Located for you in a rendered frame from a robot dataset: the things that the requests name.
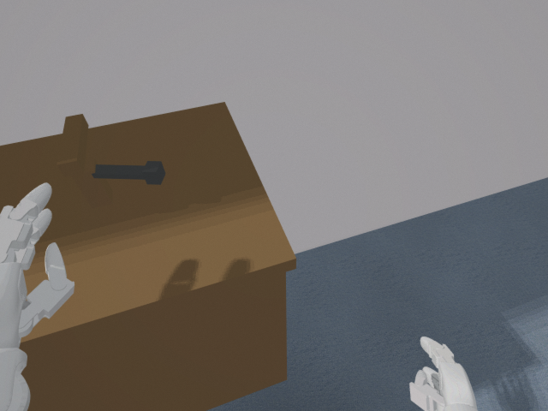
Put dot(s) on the left robot hand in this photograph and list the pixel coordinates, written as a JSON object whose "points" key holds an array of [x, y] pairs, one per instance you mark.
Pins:
{"points": [[20, 230]]}

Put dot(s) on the robot left forearm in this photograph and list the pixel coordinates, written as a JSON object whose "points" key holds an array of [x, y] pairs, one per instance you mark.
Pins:
{"points": [[14, 391]]}

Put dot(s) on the right robot hand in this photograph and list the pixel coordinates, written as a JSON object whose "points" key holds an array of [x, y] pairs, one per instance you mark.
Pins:
{"points": [[449, 385]]}

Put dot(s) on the tap lever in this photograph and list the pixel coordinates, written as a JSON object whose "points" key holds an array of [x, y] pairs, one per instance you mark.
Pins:
{"points": [[153, 172]]}

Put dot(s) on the counter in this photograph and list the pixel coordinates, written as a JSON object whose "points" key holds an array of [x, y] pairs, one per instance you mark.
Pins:
{"points": [[179, 299]]}

